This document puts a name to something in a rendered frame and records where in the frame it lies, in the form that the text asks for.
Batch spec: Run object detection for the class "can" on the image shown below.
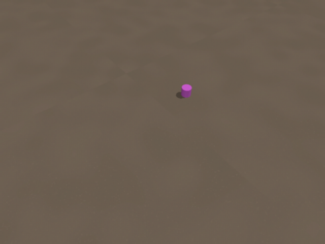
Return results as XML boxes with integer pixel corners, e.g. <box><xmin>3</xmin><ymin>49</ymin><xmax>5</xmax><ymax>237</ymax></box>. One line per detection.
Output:
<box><xmin>181</xmin><ymin>84</ymin><xmax>192</xmax><ymax>98</ymax></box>

